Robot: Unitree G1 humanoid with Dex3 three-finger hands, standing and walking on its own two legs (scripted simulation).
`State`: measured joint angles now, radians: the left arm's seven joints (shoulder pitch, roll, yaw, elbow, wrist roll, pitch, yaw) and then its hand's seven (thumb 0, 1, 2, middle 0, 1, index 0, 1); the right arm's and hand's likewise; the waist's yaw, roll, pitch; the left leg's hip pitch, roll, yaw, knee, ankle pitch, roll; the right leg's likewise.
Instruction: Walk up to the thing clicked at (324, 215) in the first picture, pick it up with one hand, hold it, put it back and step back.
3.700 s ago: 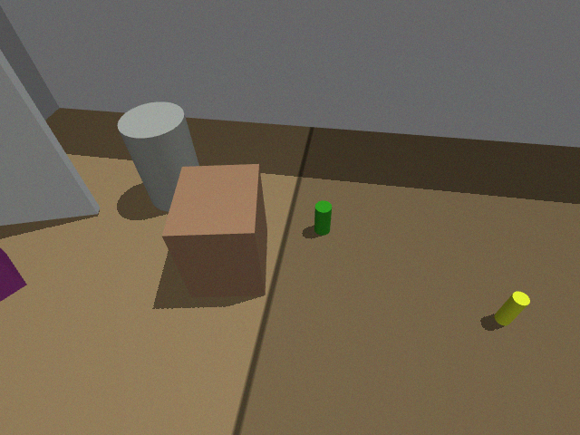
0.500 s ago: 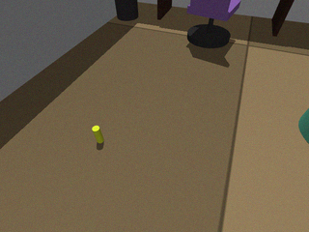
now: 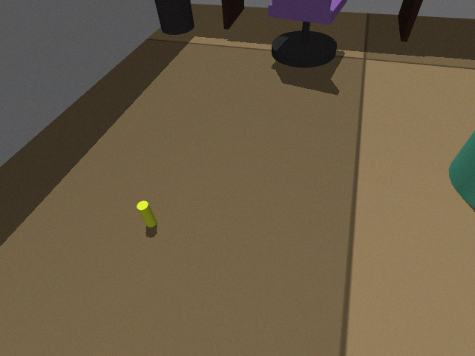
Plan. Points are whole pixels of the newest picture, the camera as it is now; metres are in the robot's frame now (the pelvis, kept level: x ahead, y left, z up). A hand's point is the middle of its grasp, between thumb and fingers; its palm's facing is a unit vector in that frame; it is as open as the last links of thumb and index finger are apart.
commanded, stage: walk up
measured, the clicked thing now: out of the picture +0.33 +1.04 -0.69
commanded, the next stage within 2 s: stand in 0.86 s
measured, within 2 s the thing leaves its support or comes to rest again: neither
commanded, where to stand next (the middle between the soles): +0.07 +0.00 m, yaw +3 degrees
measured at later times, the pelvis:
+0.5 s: pelvis +0.01 +0.00 +0.00, yaw -1 degrees
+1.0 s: pelvis +0.01 +0.01 +0.01, yaw -2 degrees
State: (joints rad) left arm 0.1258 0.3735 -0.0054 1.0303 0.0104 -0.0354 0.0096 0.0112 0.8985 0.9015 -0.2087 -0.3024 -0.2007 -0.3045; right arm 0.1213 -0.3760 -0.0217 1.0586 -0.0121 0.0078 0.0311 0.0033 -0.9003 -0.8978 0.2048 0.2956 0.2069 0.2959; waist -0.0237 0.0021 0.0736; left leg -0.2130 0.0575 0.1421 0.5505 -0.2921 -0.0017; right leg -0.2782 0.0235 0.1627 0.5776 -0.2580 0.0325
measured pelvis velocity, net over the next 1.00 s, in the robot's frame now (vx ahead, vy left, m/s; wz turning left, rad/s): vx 0.01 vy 0.01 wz -0.03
